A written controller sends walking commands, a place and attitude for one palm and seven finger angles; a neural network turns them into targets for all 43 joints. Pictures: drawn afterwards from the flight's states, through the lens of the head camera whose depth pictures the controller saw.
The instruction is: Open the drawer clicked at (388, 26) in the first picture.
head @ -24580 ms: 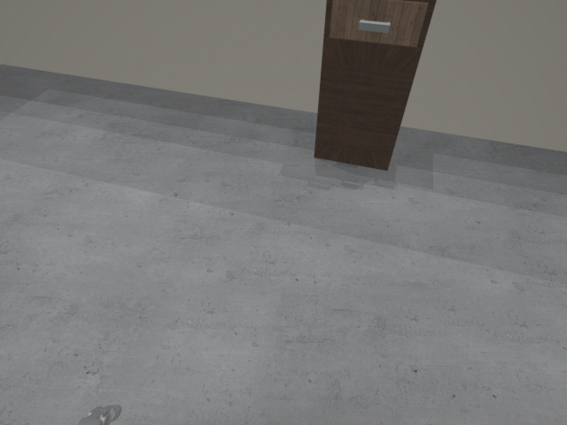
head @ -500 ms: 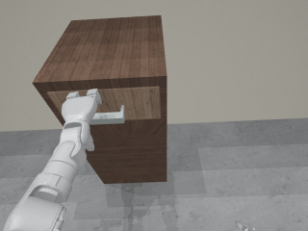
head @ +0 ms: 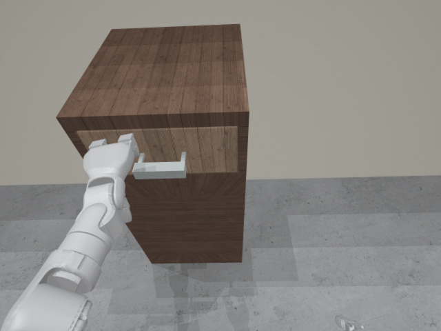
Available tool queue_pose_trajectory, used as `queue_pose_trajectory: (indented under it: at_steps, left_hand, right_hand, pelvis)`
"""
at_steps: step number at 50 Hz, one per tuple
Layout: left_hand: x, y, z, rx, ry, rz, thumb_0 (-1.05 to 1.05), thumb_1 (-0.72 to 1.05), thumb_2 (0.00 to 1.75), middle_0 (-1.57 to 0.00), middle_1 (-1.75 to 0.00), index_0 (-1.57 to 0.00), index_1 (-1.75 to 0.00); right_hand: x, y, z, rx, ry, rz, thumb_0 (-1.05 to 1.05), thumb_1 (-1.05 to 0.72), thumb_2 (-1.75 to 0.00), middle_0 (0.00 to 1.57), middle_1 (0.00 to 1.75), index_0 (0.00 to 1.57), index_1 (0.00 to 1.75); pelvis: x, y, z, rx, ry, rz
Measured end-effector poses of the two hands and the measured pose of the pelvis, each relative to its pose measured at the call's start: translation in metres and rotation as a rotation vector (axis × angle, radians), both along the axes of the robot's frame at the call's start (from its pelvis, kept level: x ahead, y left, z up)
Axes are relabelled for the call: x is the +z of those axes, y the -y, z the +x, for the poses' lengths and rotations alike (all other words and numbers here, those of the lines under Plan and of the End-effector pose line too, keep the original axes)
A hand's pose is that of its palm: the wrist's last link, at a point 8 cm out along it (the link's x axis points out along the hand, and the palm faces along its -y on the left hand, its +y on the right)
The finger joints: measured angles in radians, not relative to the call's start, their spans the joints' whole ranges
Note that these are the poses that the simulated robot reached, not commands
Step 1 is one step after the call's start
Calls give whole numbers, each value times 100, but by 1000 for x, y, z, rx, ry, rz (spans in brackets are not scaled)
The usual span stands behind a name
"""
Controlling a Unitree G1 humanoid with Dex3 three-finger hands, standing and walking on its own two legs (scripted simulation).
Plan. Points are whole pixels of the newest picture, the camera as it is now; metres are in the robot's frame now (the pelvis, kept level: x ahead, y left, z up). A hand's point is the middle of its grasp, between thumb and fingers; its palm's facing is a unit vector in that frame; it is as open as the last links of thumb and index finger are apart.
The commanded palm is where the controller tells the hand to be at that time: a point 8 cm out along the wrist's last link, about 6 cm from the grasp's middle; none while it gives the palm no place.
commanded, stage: re-aim the fingers above the handle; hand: left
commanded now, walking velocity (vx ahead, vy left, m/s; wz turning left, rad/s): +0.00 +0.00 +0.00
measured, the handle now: (161, 163) +0.49 +0.18 -0.01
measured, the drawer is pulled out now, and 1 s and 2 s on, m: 0.00 0.00 0.00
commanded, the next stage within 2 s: lower the fingers behind the handle in 0.48 s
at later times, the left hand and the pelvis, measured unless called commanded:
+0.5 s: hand (124, 191) +0.37 +0.22 +0.04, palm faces -0.17 -0.11 -0.98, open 13.8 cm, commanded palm +0.36 +0.19 +0.11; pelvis -0.01 -0.01 +0.00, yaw +1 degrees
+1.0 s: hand (143, 191) +0.38 +0.19 +0.02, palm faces -0.15 -0.12 -0.98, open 14.0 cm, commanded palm +0.37 +0.18 +0.08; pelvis -0.01 -0.02 -0.01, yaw +1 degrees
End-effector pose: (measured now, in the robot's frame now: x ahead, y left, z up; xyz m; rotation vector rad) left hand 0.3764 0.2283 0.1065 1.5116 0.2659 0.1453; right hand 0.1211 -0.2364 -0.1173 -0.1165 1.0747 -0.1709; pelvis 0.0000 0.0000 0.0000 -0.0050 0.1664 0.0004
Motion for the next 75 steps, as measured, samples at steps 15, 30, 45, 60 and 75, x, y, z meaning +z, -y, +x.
queue_pose_trajectory:
  at_steps: [15,30,45,60,75]
  left_hand:
    - [22,57,-2,-282,293,-5,0,-49,30,-33,-120,-32,-120]
    - [-19,70,-34,-368,-49,-125,-1,-48,31,-32,-120,-31,-120]
    - [-19,33,0,23,-1,79,0,-48,31,-32,-120,-31,-120]
    - [-42,71,1,-313,107,-68,-1,-49,30,-32,-120,-30,-120]
    - [-42,54,14,-95,51,14,-1,-49,30,-29,-122,-31,-120]
  right_hand:
    - [-10,0,3,22,20,-15,1,-90,-90,20,30,20,30]
    - [5,21,0,32,30,-92,1,-90,-90,20,30,20,30]
    - [-16,10,-26,-14,-47,26,1,-90,-90,20,30,20,30]
    - [-18,38,-36,-29,-74,-80,1,-90,-90,20,30,20,30]
    - [-19,20,-41,-63,-101,-16,1,-90,-90,20,30,20,30]
  pelvis:
    - [-8,-3,-10,-8,-11,3]
    - [-3,5,-9,36,30,-2]
    - [-6,12,-15,-4,-30,8]
    - [-17,11,-10,5,-75,2]
    - [-12,12,-3,-8,-74,1]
